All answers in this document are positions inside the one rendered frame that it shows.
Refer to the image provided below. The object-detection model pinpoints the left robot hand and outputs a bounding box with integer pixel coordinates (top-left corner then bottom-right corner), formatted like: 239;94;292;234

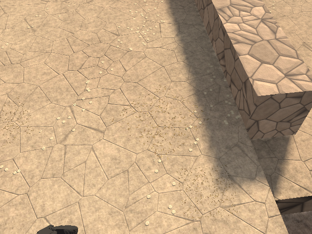
36;224;78;234

